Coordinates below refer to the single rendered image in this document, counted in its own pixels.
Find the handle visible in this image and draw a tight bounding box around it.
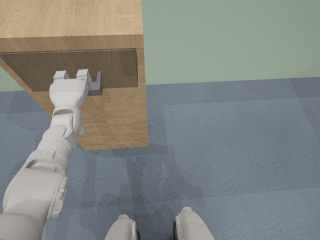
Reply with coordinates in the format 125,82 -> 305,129
49,71 -> 103,96

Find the robot left upper arm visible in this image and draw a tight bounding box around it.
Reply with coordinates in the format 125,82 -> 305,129
0,168 -> 68,240

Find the left robot hand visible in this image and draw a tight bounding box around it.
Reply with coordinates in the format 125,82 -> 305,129
49,69 -> 92,135

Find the drawer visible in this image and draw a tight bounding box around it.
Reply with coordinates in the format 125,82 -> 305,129
0,48 -> 139,92

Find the left robot thigh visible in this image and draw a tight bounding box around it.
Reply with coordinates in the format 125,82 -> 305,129
104,218 -> 137,240

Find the cabinet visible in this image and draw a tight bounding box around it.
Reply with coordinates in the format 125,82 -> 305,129
0,0 -> 149,151

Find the right robot shin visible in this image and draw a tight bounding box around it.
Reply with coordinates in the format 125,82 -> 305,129
178,207 -> 192,240

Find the left robot forearm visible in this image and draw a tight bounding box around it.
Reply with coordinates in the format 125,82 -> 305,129
3,105 -> 82,212

